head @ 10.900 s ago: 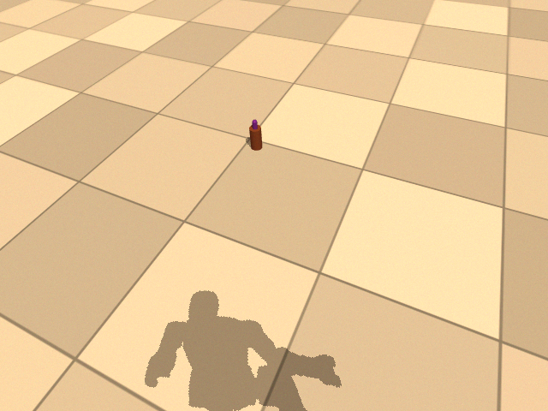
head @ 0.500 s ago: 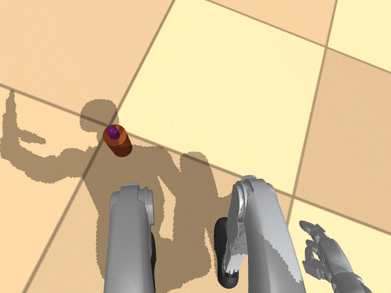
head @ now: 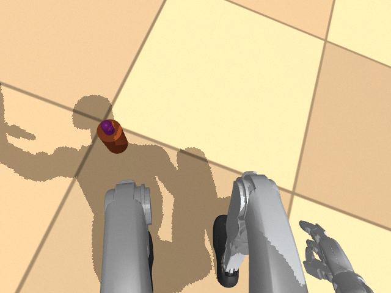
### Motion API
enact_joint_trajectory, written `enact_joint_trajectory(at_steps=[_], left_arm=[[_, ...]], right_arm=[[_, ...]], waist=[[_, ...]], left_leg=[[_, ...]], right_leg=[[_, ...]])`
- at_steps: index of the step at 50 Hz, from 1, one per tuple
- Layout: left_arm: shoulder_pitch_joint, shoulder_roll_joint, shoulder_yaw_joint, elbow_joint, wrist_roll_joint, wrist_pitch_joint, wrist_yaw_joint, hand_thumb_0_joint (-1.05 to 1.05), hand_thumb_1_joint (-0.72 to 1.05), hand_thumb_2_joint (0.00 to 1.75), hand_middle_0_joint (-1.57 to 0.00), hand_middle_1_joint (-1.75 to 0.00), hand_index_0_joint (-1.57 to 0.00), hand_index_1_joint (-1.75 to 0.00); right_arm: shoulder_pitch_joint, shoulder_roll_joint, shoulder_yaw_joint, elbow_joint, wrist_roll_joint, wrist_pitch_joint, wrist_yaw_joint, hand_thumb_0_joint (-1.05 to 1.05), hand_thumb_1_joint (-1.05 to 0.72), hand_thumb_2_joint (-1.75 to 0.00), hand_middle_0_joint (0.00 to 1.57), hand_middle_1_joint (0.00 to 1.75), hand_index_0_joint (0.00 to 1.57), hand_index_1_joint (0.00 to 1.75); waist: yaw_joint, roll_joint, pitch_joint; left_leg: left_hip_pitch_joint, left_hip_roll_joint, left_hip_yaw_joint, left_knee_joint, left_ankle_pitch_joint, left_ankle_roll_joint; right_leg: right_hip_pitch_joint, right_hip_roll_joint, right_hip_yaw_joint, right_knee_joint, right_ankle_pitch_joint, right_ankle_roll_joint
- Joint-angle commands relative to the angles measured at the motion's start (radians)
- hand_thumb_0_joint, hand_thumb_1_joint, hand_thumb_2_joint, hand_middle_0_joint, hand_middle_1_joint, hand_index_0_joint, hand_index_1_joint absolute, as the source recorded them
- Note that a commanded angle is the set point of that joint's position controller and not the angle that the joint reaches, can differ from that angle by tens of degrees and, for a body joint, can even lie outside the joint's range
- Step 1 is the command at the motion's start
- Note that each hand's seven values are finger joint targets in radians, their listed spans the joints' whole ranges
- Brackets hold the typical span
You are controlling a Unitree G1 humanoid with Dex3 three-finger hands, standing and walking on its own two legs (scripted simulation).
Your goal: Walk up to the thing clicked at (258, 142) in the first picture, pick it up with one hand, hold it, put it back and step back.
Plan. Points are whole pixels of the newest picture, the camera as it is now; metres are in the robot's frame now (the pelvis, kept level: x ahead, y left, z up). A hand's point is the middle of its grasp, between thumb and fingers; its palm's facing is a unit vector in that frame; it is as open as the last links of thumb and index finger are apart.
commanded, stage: approach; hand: left
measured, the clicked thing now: (112, 135) +0.48 +0.21 -0.29
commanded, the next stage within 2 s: close in in 0.48 s
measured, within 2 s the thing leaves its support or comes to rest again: neither
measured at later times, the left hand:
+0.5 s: hand (48, 148) +0.41 +0.33 -0.18, palm faces +0.07 -1.00 +0.01, open 17.5 cm
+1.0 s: hand (98, 149) +0.43 +0.24 -0.25, palm faces +0.09 -1.00 +0.00, open 17.6 cm
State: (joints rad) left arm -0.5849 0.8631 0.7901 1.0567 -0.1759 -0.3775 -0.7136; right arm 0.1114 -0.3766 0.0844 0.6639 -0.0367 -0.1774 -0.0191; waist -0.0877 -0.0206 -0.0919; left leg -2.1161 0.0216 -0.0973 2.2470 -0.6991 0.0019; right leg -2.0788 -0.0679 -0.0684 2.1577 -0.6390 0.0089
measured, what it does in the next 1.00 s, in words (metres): lowers itself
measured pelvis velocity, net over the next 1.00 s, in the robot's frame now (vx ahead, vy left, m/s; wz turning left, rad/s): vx -0.02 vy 0.02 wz -0.15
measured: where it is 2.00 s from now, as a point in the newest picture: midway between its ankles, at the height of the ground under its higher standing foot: (185, 270)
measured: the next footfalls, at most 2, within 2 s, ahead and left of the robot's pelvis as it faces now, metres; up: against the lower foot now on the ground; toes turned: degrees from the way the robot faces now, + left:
none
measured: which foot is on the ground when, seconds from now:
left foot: down 0.00-1.00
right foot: down 0.00-1.00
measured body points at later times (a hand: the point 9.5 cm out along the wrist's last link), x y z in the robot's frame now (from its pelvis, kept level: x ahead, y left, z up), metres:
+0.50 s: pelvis -0.01 +0.01 -0.08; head +0.23 +0.12 +0.29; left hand +0.40 +0.38 -0.18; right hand +0.14 -0.27 -0.14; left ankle +0.08 +0.12 -0.35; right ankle +0.11 -0.13 -0.35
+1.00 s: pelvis -0.02 +0.02 -0.10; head +0.22 +0.14 +0.25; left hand +0.42 +0.29 -0.25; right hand +0.10 -0.27 -0.15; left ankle +0.08 +0.12 -0.35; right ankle +0.11 -0.13 -0.35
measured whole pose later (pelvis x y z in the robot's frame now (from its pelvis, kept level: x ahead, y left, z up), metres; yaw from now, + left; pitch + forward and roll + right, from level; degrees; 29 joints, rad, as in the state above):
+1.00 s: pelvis -0.02 +0.02 -0.10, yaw -9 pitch +14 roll -15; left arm -0.63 0.79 0.58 1.43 -0.14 -1.05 -0.27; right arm -0.12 -0.40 0.43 0.61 -0.32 -0.04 0.12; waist -0.25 -0.21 0.27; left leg -2.22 0.02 -0.30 2.64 -0.70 0.01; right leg -2.10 -0.01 -0.21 2.39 -0.55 0.05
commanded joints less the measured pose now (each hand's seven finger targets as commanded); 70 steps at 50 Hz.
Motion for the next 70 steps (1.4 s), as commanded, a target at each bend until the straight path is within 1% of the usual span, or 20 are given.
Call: enact_joint_trajectory(at_steps=[1,9,15,17,18,19,20,22,23,26,28,30,35,38,39,43,51,58,65,70], left_arm=[[-0.187,0.358,0.045,-0.128,-0.044,-0.082,-0.01,0.0,-0.57,0.04,-0.07,-0.08,-0.05,-0.1],[-0.222,0.271,0.005,0.02,-0.102,-0.239,-0.03,0.0,-0.57,0.04,-0.08,-0.09,-0.06,-0.11],[-0.235,0.351,0.032,0.039,-0.088,-0.359,0.009,0.0,-0.55,0.04,-0.07,-0.08,-0.05,-0.09],[-0.253,0.379,0.039,0.027,-0.075,-0.39,0.027,0.0,-0.54,0.05,-0.07,-0.09,-0.05,-0.1],[-0.243,0.321,-0.005,0.035,-0.071,-0.403,0.03,0.0,-0.55,0.06,-0.07,-0.09,-0.05,-0.11],[-0.25,0.331,-0.004,0.005,-0.063,-0.422,0.037,0.0,-0.55,0.05,-0.07,-0.09,-0.05,-0.11],[-0.236,0.384,0.036,0.01,-0.054,-0.437,0.052,0.0,-0.55,0.06,-0.07,-0.09,-0.05,-0.11],[-0.248,0.324,-0.011,0.016,-0.05,-0.466,0.069,0.0,-0.56,0.06,-0.07,-0.09,-0.05,-0.11],[-0.231,0.321,0.0,0.023,-0.051,-0.478,0.079,0.0,-0.57,0.06,-0.07,-0.1,-0.05,-0.11],[-0.235,0.234,-0.074,0.073,-0.044,-0.51,0.108,0.0,-0.58,0.07,-0.07,-0.1,-0.05,-0.12],[-0.221,0.214,-0.088,0.122,-0.042,-0.532,0.137,0.0,-0.58,0.06,-0.06,-0.1,-0.05,-0.11],[-0.257,0.156,-0.147,0.152,-0.034,-0.567,0.165,0.0,-0.61,0.01,-0.07,-0.08,-0.06,-0.08],[-0.231,0.199,-0.104,0.192,-0.019,-0.651,0.278,0.0,-0.61,0.0,-0.07,-0.08,-0.07,-0.08],[-0.247,0.186,-0.116,0.205,0.0,-0.689,0.348,0.0,-0.61,0.01,-0.07,-0.08,-0.07,-0.07],[-0.22,0.19,-0.106,0.224,0.011,-0.695,0.372,0.0,-0.61,0.02,-0.07,-0.08,-0.07,-0.08],[-0.233,0.15,-0.167,0.231,0.043,-0.732,0.425,0.0,-0.6,0.02,-0.07,-0.07,-0.06,-0.07],[-0.248,0.083,-0.244,0.252,0.029,-0.767,0.479,0.0,-0.61,0.02,-0.06,-0.07,-0.06,-0.06],[-0.257,0.099,-0.261,0.285,0.069,-0.805,0.56,0.0,-0.6,0.07,-0.06,-0.08,-0.06,-0.08],[-0.26,0.087,-0.281,0.3,0.088,-0.83,0.623,0.0,-0.54,0.1,-0.06,-0.08,-0.05,-0.09],[-0.244,0.084,-0.294,0.306,0.098,-0.838,0.661,0.0,-0.41,0.16,-0.11,-0.1,-0.09,-0.11]], right_arm=[[0.113,-0.233,-0.076,-0.052,0.004,-0.033,-0.015,0.0,-0.91,-0.9,0.2,0.3,0.2,0.3],[0.088,-0.248,-0.023,-0.049,-0.033,-0.047,0.006,0.0,-0.91,-0.9,0.2,0.3,0.2,0.3],[0.024,-0.281,0.023,-0.057,-0.076,-0.028,0.028,0.0,-0.91,-0.9,0.2,0.3,0.2,0.3],[0.012,-0.295,0.042,-0.057,-0.094,-0.014,0.033,0.0,-0.91,-0.9,0.2,0.3,0.2,0.3],[0.0,-0.291,0.054,-0.061,-0.101,-0.008,0.037,0.0,-0.91,-0.91,0.2,0.3,0.2,0.3],[-0.019,-0.3,0.056,-0.064,-0.11,-0.003,0.038,0.0,-0.91,-0.91,0.2,0.3,0.2,0.3],[-0.021,-0.314,0.061,-0.058,-0.121,0.006,0.038,0.0,-0.92,-0.91,0.2,0.3,0.2,0.3],[-0.039,-0.312,0.077,-0.064,-0.135,0.021,0.044,0.0,-0.92,-0.91,0.2,0.3,0.2,0.3],[-0.038,-0.321,0.079,-0.055,-0.144,0.029,0.046,0.0,-0.93,-0.91,0.2,0.3,0.2,0.3],[-0.064,-0.327,0.105,-0.053,-0.166,0.044,0.053,0.0,-0.93,-0.91,0.2,0.3,0.2,0.3],[-0.074,-0.328,0.125,-0.05,-0.18,0.054,0.058,0.0,-0.94,-0.91,0.2,0.3,0.2,0.3],[-0.106,-0.332,0.144,-0.06,-0.192,0.062,0.066,0.0,-0.94,-0.91,0.2,0.3,0.2,0.3],[-0.144,-0.347,0.187,-0.07,-0.227,0.086,0.091,0.0,-0.95,-0.91,0.2,0.3,0.2,0.3],[-0.164,-0.352,0.205,-0.074,-0.243,0.1,0.104,0.0,-0.95,-0.91,0.2,0.3,0.2,0.3],[-0.169,-0.348,0.21,-0.076,-0.247,0.103,0.107,0.0,-0.95,-0.91,0.2,0.3,0.2,0.3],[-0.198,-0.355,0.221,-0.087,-0.275,0.123,0.118,0.0,-0.95,-0.91,0.2,0.3,0.2,0.3],[-0.201,-0.367,0.244,-0.089,-0.293,0.142,0.128,0.0,-0.94,-0.91,0.2,0.3,0.2,0.3],[-0.228,-0.368,0.268,-0.104,-0.309,0.162,0.137,0.0,-0.93,-0.91,0.2,0.3,0.2,0.3],[-0.229,-0.365,0.283,-0.103,-0.327,0.175,0.144,0.0,-0.93,-0.91,0.2,0.3,0.2,0.3],[-0.236,-0.366,0.288,-0.101,-0.33,0.18,0.147,0.0,-0.91,-0.91,0.2,0.3,0.2,0.3]], waist=[[0.001,0.201,-0.543],[-0.057,0.135,-0.491],[-0.041,0.233,-0.494],[-0.054,0.283,-0.498],[-0.062,0.291,-0.5],[-0.062,0.324,-0.503],[-0.064,0.359,-0.506],[-0.088,0.365,-0.49],[-0.093,0.37,-0.493],[-0.14,0.386,-0.439],[-0.152,0.352,-0.423],[-0.181,0.34,-0.362],[-0.175,0.304,-0.329],[-0.194,0.307,-0.283],[-0.183,0.294,-0.271],[-0.22,0.321,-0.235],[-0.259,0.259,-0.225],[-0.256,0.287,-0.17],[-0.279,0.275,-0.177],[-0.28,0.275,-0.17]], left_leg=[[0.398,-0.01,0.019,-0.289,0.107,0.026],[0.305,-0.006,0.026,-0.158,0.136,0.024],[0.337,0.006,0.003,-0.113,0.126,0.006],[0.352,0.012,-0.007,-0.1,0.135,0.0],[0.377,0.014,-0.015,-0.093,0.149,-0.006],[0.401,0.016,-0.019,-0.09,0.157,-0.009],[0.421,0.02,-0.026,-0.086,0.192,-0.016],[0.41,0.022,-0.038,-0.069,0.178,-0.017],[0.426,0.024,-0.04,-0.059,0.196,-0.019],[0.425,0.029,-0.064,-0.045,0.193,-0.027],[0.405,0.03,-0.069,-0.011,0.211,-0.026],[0.368,0.029,-0.085,-0.009,0.164,-0.027],[0.322,0.027,-0.09,0.028,0.143,-0.022],[0.285,0.027,-0.101,0.029,0.111,-0.023],[0.273,0.028,-0.097,0.034,0.104,-0.02],[0.28,0.034,-0.112,0.031,0.091,-0.025],[0.251,0.028,-0.134,0.06,0.066,-0.016],[0.259,0.036,-0.165,0.034,0.045,-0.028],[0.249,0.03,-0.157,0.057,0.055,-0.023],[0.262,0.036,-0.166,0.056,0.077,-0.026]], right_leg=[[0.249,0.043,-0.03,-0.177,0.069,-0.046],[0.265,0.059,-0.052,-0.121,0.098,-0.038],[0.227,0.068,-0.088,-0.044,0.091,-0.043],[0.229,0.07,-0.102,-0.016,0.105,-0.043],[0.222,0.072,-0.109,-0.003,0.115,-0.043],[0.21,0.071,-0.113,0.004,0.123,-0.044],[0.216,0.07,-0.12,0.023,0.149,-0.044],[0.204,0.075,-0.133,0.041,0.142,-0.045],[0.214,0.074,-0.138,0.043,0.159,-0.042],[0.184,0.079,-0.162,0.066,0.165,-0.043],[0.206,0.082,-0.17,0.066,0.188,-0.038],[0.183,0.083,-0.187,0.074,0.166,-0.038],[0.255,0.096,-0.202,0.073,0.167,-0.026],[0.263,0.101,-0.215,0.079,0.155,-0.024],[0.269,0.103,-0.213,0.07,0.154,-0.023],[0.246,0.105,-0.226,0.08,0.151,-0.023],[0.268,0.113,-0.241,0.07,0.163,-0.01],[0.247,0.114,-0.256,0.09,0.151,-0.012],[0.289,0.122,-0.261,0.073,0.174,-0.005],[0.289,0.124,-0.267,0.073,0.189,-0.007]])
